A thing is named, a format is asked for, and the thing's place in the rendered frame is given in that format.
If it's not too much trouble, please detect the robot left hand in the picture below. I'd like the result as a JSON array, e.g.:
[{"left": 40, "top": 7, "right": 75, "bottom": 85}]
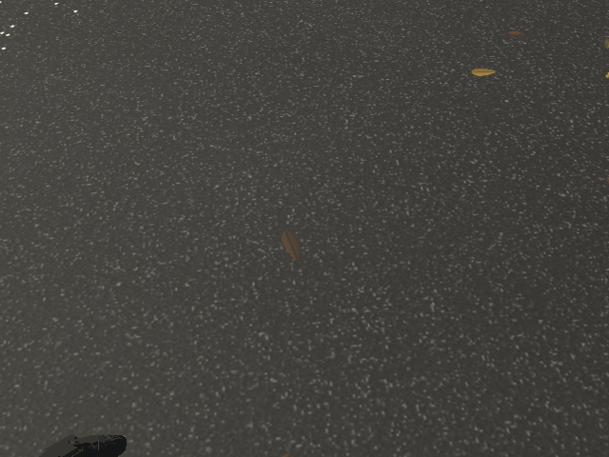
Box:
[{"left": 39, "top": 435, "right": 127, "bottom": 457}]

